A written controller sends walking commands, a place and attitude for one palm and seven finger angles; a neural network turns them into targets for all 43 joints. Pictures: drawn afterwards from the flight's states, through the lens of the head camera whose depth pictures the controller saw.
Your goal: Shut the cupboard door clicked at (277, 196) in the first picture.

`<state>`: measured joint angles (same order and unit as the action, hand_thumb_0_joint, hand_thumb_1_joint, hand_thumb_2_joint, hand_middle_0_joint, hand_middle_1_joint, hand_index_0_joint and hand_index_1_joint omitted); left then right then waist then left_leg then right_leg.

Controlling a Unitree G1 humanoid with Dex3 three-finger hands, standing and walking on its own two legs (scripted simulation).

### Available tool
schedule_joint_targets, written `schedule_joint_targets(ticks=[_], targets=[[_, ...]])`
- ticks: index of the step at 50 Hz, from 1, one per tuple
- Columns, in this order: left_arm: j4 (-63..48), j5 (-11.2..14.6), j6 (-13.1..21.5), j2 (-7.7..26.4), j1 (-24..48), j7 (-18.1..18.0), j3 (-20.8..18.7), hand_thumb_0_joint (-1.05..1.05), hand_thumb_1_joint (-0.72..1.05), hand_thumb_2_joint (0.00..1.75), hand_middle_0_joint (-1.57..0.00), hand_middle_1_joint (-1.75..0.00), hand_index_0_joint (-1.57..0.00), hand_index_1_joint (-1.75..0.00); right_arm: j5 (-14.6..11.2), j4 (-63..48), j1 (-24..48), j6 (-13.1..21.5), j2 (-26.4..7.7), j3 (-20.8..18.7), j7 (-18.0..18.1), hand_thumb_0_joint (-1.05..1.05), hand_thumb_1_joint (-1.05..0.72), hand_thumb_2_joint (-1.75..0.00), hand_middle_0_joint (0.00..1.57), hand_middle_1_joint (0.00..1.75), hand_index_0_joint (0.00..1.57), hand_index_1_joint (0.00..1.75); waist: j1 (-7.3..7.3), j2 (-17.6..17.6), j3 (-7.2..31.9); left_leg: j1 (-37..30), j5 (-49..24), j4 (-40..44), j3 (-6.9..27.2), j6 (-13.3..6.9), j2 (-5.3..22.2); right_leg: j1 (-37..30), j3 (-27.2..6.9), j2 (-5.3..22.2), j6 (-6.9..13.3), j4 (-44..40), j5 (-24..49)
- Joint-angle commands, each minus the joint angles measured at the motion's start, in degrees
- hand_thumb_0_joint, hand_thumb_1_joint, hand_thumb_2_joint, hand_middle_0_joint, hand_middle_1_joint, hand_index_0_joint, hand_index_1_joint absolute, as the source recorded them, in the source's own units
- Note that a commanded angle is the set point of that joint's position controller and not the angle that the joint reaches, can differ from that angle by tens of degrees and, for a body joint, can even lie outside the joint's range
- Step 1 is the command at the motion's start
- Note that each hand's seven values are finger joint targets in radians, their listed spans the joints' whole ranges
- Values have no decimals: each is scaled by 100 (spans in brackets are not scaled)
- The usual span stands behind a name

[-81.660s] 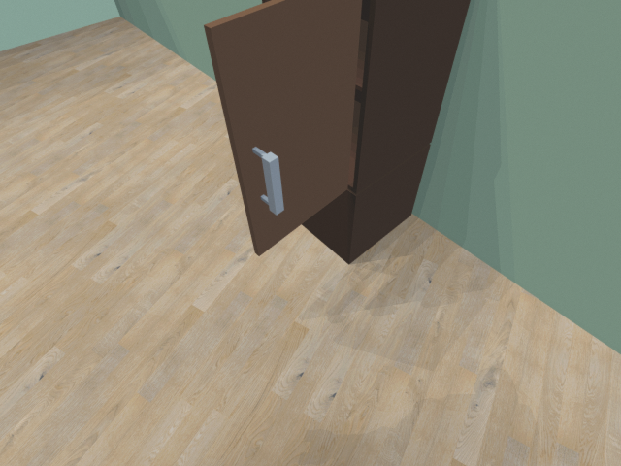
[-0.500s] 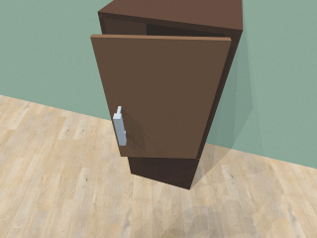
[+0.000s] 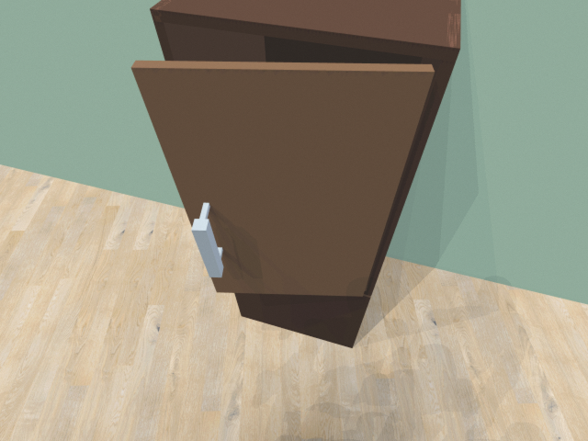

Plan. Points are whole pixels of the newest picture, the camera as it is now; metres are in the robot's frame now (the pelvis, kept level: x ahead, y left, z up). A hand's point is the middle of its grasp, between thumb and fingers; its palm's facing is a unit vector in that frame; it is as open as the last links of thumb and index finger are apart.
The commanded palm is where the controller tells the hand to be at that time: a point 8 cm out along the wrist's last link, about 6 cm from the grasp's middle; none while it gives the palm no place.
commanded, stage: come to a stop and stand still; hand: left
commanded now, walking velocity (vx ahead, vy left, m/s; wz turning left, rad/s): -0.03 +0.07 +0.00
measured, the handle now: (211, 241) +0.45 +0.19 -0.08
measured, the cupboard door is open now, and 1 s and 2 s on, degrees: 15 15 15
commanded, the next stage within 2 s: look again from close up in 0.92 s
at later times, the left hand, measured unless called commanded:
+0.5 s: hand out of the picture -0.05 +0.21 -0.17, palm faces +0.00 -0.98 -0.18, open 7.4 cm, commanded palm none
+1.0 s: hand out of the picture -0.13 +0.19 -0.17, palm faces +0.02 -0.99 -0.16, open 7.4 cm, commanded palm none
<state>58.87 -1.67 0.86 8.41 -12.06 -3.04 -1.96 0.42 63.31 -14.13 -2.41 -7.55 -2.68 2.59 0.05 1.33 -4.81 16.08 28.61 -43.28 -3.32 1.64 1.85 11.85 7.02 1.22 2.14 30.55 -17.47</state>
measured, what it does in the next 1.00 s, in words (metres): steps on the spot: left foot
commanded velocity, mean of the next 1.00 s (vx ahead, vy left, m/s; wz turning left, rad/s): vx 0.00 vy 0.00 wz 0.00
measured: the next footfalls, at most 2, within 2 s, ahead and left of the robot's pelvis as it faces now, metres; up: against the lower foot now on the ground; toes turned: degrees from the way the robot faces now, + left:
left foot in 0.10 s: +0.04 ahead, +0.11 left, +0.00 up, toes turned +4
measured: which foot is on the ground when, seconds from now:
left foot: up 0.00-0.08, down 0.10-1.00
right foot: down 0.00-1.00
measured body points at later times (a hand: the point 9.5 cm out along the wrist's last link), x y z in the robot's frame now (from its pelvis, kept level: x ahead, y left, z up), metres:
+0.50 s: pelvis -0.05 +0.05 +0.01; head -0.04 +0.05 +0.46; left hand -0.04 +0.26 -0.16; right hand +0.00 -0.19 -0.14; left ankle +0.00 +0.11 -0.73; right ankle -0.06 -0.09 -0.73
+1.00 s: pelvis -0.07 +0.04 +0.01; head -0.07 +0.04 +0.46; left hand -0.12 +0.24 -0.15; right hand -0.11 -0.16 -0.16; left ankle +0.00 +0.11 -0.73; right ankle -0.06 -0.09 -0.73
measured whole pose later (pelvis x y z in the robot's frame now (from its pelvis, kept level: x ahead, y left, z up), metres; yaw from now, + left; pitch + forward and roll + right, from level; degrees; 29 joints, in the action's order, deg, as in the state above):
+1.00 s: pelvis -0.07 +0.04 +0.01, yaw -2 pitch -1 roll +0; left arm 64.9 -1.8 -0.5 5.9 -22.7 -2.4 -0.9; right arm 1.1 65.4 -19.1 -1.2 -5.7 -1.5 1.0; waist 0.2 0.1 -1.4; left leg 15.1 6.7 -22.2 -7.3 -3.7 -1.0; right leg 11.5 2.9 2.6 -1.2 25.1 -12.4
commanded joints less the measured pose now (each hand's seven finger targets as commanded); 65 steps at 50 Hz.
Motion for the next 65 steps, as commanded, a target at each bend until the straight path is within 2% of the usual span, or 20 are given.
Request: schedule_joint_targets(ticks=[1, 4, 6, 7, 9, 13, 15, 17, 18, 20, 26, 32, 50, 51, 52, 53, 55, 56, 60, 65], targets=[[-172, 14, -73, 927, -477, -49, -200, 0, 90, 90, -20, -30, -20, -30, -14, -345, -324, 58, -252, -80, -46, 0, -90, -90, 20, 30, 20, 30, 45, -999, 478, 225, -448, 356, 20, 22, -24, -640, -1231, 1590, 897, -548, 4794], [-310, 62, -133, 855, -156, -17, -211, 0, 90, 90, -20, -30, -20, -30, 13, -264, -653, 130, -311, -80, -74, 0, -90, -90, 20, 30, 20, 30, -167, -886, 537, -848, -1953, 1800, -28, -35, 64, 97, -998, 1224, 432, -281, 3017], [-414, 99, -192, 479, -260, 33, -150, 0, 90, 90, -20, -30, -20, -30, 97, -437, -451, 220, -812, -117, -61, 0, -90, -90, 20, 30, 20, 30, 4, 516, 499, -784, -3578, 2257, 1014, -556, 1100, 428, -461, 382, -166, 135, 740], [-362, 71, -221, 371, -304, 27, -120, 0, 90, 90, -20, -30, -20, -30, 99, -512, -177, 215, -879, -109, -87, 0, -90, -90, 20, 30, 20, 30, 94, 833, 378, -160, -3543, 2550, 1134, -855, 1380, 7, -317, 232, -273, 436, -315], [-263, 54, -291, 418, -268, 46, -99, 0, 90, 90, -20, -30, -20, -30, 108, -615, 188, 264, -809, -47, -49, 0, -90, -90, 20, 30, 20, 30, 133, 872, 144, 174, -3068, 2912, 1198, -1056, 1313, -28, -505, 247, -284, 1014, -807], [-91, 27, -250, 308, -540, 97, -33, 0, 90, 90, -20, -30, -20, -30, 93, -629, 198, 278, -850, -58, -30, 0, -90, -90, 20, 30, 20, 30, 163, 466, 435, -539, -3194, 2650, 945, -1043, 1132, 116, -468, 268, -290, 447, -362], [13, 28, -192, 337, -672, 90, -14, 0, 90, 90, -20, -30, -20, -30, 52, -584, 147, 277, -836, -58, -40, 0, -90, -90, 20, 30, 20, 30, 163, 251, 557, -663, -3036, 2402, 786, -836, 925, -175, -446, 285, -320, -421, 280], [42, 17, -103, 529, -677, 63, 6, 0, 90, 90, -20, -30, -20, -30, 0, -557, 54, 288, -684, -43, -71, 0, -90, -90, 20, 30, 20, 30, 52, -211, 535, -662, -2731, 2164, 580, -509, 585, -239, -917, 569, -199, -1032, 1151], [41, 35, -82, 562, -624, 60, 25, 0, 90, 90, -20, -30, -20, -30, -4, -551, 5, 284, -645, -25, -85, 0, -90, -90, 20, 30, 20, 30, -27, -273, 500, -737, -2518, 2210, 489, -412, 501, -115, -1016, 736, -121, -1024, 1312], [67, 41, -74, 534, -531, 68, 37, 0, 90, 90, -20, -30, -20, -30, 27, -467, -13, 258, -705, -27, -104, 0, -90, -90, 20, 30, 20, 30, -82, -477, 502, -905, -2239, 2308, 484, -356, 526, 87, -949, 615, -153, -1018, 902], [196, 10, -114, 467, -795, 86, 68, 0, 90, 90, -20, -30, -20, -30, 44, -345, -72, 225, -754, 14, -135, 0, -90, -90, 20, 30, 20, 30, -37, -123, -108, -309, -487, 3050, 733, -343, 552, 311, -862, 465, -201, -1211, -121], [337, -4, -111, 416, -1165, 84, 66, 0, 90, 90, -20, -30, -20, -30, 44, -234, -249, 203, -723, 7, -138, 0, -90, -90, 20, 30, 20, 30, 28, 21, -121, -119, -66, 3204, 781, -339, 534, 275, -779, 411, -210, -1211, -314], [510, 14, -56, 112, -1601, 40, 53, 0, 90, 90, -20, -30, -20, -30, 46, 50, -814, 229, -369, 19, -95, 0, -90, -90, 20, 30, 20, 30, -8, -100, -100, -70, -300, 3001, 754, -342, 486, 562, -868, 367, -123, -1102, -398], [509, -78, 42, 384, -1595, -120, 196, 0, 90, 90, -20, -30, -20, -30, 70, -457, -149, 278, -733, 94, -187, 0, -90, -90, 20, 30, 20, 30, 161, -540, -480, 570, -801, 1873, 199, -128, 391, 496, -709, 491, -29, -1032, 61], [395, -30, 162, 496, -1477, -91, 175, 0, 90, 90, -20, -30, -20, -30, 48, -601, -41, 344, -544, 154, -238, 0, -90, -90, 20, 30, 20, 30, 55, -536, -254, 43, -1140, 1723, 290, -71, 215, 854, -1196, 783, 76, -1364, -217], [210, -3, 180, 530, -1242, -67, 132, 0, 90, 90, -20, -30, -20, -30, 62, -502, -638, 379, -317, 135, -213, 0, -90, -90, 20, 30, 20, 30, -223, -524, 239, -280, -1282, 1733, 405, -168, 214, 739, -1199, 859, 148, -1216, -632], [109, 58, 179, 493, -1154, -51, 136, 0, 90, 90, -20, -30, -20, -30, 53, -455, -830, 379, -432, 142, -201, 0, -90, -90, 20, 30, 20, 30, -245, -75, 704, -385, -1410, 1686, 433, -245, 274, 630, -1033, 668, 123, -887, -415], [50, 62, 144, 455, -1145, -40, 120, 0, 90, 90, -20, -30, -20, -30, 57, -498, -785, 368, -462, 121, -188, 0, -90, -90, 20, 30, 20, 30, -223, 147, 597, -200, -1092, 1848, 560, -288, 332, 647, -928, 562, 111, -742, -514], [-30, 7, 38, 316, -1364, -10, 116, 0, 90, 90, -20, -30, -20, -30, 74, -685, -515, 303, -600, 99, -179, 0, -90, -90, 20, 30, 20, 30, -36, 11, -190, 780, -57, 2405, 901, -410, 433, 641, -719, 342, 48, -514, -649], [-194, 26, 71, 372, -1331, 7, 117, 0, 90, 90, -20, -30, -20, -30, 70, -719, -524, 353, -626, 121, -190, 0, -90, -90, 20, 30, 20, 30, -24, -315, -76, 490, -603, 2337, 824, -425, 385, 625, -869, 434, 66, -654, -297]])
